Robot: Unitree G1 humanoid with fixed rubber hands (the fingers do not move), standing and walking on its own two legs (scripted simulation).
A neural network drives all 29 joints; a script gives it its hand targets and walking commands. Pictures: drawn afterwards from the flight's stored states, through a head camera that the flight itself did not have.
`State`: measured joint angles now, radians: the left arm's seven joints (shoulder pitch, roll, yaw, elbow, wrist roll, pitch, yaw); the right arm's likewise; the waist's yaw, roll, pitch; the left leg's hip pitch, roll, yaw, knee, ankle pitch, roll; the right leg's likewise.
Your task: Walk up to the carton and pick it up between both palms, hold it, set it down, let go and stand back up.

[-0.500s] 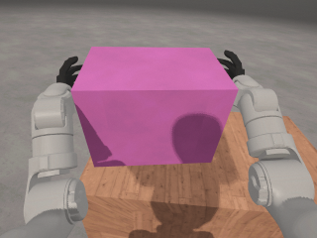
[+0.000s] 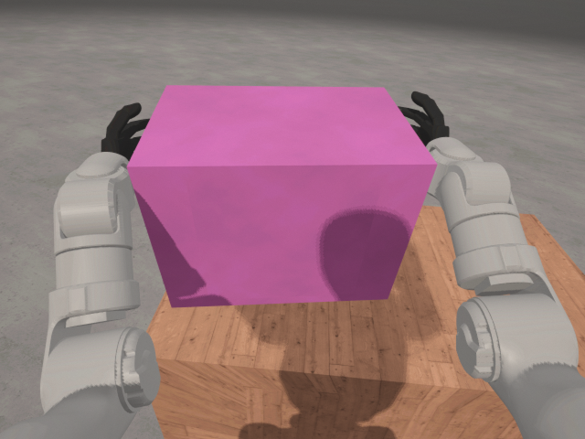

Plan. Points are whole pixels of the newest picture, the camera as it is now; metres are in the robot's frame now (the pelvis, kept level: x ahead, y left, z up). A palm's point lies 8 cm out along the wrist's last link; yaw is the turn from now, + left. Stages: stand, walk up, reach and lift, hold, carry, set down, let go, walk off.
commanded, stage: hold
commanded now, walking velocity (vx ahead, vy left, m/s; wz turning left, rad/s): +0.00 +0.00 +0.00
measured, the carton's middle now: (280, 195) +0.38 +0.01 +0.21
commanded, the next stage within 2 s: none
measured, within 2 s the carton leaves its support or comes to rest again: neither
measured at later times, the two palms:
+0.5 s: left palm (122, 165) +0.37 +0.20 +0.26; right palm (431, 150) +0.37 -0.19 +0.28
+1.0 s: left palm (125, 163) +0.37 +0.20 +0.26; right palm (432, 151) +0.38 -0.19 +0.28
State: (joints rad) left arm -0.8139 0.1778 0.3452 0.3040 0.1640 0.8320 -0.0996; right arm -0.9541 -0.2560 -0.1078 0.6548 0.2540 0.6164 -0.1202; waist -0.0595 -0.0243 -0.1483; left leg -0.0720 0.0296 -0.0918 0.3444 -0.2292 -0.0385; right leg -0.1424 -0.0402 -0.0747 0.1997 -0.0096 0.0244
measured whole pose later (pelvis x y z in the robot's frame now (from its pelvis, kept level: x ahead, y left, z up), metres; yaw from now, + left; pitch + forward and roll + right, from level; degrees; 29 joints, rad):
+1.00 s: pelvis +0.00 +0.00 +0.00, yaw -1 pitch -2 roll -1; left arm -0.82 0.17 0.35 0.32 0.17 0.82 -0.10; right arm -0.96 -0.26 -0.10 0.67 0.25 0.61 -0.12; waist -0.05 -0.02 -0.15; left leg -0.08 0.03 -0.08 0.34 -0.23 -0.04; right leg -0.15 -0.04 -0.06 0.20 -0.01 0.03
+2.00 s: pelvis +0.00 +0.00 +0.00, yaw +0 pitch -3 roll -1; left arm -0.83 0.17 0.35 0.33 0.17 0.82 -0.10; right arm -0.96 -0.26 -0.10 0.68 0.25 0.61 -0.11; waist -0.05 -0.01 -0.14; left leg -0.07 0.03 -0.09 0.35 -0.23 -0.04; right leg -0.14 -0.04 -0.06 0.20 -0.01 0.03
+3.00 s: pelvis +0.00 +0.00 +0.00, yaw +0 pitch -3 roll -1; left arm -0.82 0.17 0.35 0.32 0.18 0.82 -0.10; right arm -0.96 -0.26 -0.11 0.67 0.25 0.60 -0.11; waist -0.06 -0.02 -0.13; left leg -0.07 0.03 -0.09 0.34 -0.23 -0.04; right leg -0.14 -0.03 -0.06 0.20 -0.01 0.02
